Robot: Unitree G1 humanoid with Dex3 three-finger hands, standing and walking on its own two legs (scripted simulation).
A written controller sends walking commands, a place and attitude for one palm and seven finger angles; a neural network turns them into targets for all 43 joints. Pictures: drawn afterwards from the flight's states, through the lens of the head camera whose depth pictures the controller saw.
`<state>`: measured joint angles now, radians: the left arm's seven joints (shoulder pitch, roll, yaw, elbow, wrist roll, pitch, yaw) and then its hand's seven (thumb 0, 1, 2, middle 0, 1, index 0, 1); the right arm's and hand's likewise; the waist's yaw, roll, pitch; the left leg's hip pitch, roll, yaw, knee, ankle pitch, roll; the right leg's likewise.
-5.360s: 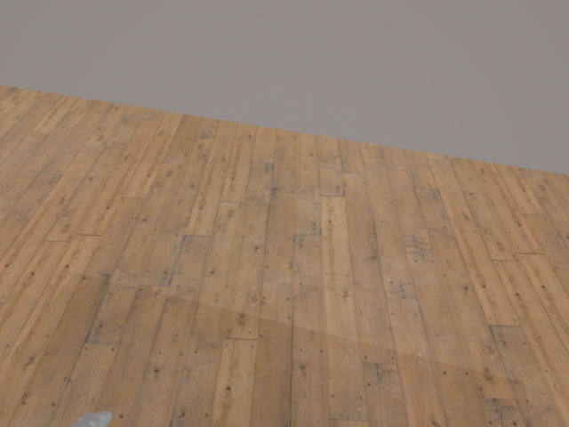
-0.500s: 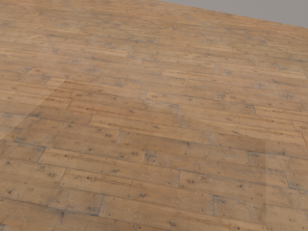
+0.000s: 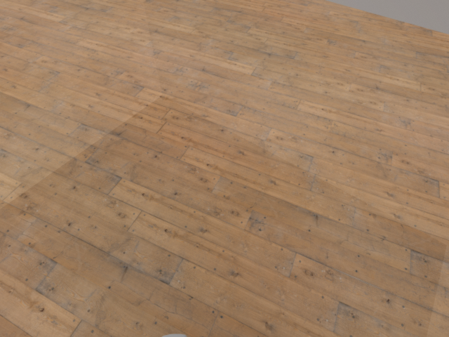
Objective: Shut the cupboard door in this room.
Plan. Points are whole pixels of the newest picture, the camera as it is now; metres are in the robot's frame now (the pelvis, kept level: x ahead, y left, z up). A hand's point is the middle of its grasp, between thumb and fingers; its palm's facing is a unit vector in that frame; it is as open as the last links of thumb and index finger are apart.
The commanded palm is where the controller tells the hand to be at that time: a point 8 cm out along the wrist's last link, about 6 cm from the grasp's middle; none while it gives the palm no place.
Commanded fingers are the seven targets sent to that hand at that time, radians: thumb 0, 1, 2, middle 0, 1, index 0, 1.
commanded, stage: turn or walk to find it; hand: left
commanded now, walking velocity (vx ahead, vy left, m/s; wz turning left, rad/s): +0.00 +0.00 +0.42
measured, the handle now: out of the picture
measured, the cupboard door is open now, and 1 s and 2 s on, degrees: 81 81 81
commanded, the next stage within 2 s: none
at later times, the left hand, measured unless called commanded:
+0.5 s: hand out of the picture +0.06 +0.21 -0.15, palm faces +0.19 -0.94 -0.28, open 7.4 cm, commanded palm none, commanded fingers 0.00 0.90 0.90 -0.20 -0.30 -0.20 -0.30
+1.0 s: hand out of the picture -0.09 +0.24 -0.18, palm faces +0.44 -0.87 -0.24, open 7.4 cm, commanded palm none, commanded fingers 0.00 0.90 0.90 -0.20 -0.30 -0.20 -0.30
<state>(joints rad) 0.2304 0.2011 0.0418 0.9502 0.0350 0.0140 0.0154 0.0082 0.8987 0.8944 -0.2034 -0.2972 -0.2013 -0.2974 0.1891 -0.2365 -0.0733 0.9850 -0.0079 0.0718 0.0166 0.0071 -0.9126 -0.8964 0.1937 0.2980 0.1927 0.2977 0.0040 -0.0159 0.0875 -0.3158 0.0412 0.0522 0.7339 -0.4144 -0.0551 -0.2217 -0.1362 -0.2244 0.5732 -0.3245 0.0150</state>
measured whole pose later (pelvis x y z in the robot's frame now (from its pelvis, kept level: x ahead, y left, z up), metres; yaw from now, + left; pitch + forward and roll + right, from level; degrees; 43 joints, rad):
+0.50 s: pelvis -0.01 -0.01 +0.00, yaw +11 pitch +0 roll +1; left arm 0.16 0.20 0.04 0.90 0.02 0.01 0.02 0.01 0.90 0.90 -0.20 -0.30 -0.20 -0.30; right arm 0.20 -0.22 -0.07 0.95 -0.01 0.05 0.01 0.00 -0.91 -0.90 0.20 0.30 0.20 0.30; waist -0.02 0.04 0.05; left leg -0.34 -0.04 -0.07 0.68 -0.37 -0.01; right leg -0.26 -0.04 -0.08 0.57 -0.30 0.01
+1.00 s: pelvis -0.03 +0.03 +0.00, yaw +24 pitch +0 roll -1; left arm 0.22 0.26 0.07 0.99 0.02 0.07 0.01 0.01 0.90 0.89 -0.20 -0.30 -0.20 -0.30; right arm 0.17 -0.19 -0.04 0.95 -0.02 0.02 0.00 0.00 -0.91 -0.90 0.20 0.30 0.20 0.30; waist 0.01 -0.04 0.08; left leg -0.25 0.01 0.04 0.55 -0.29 0.03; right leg -0.44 -0.10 -0.08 1.06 -0.47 0.07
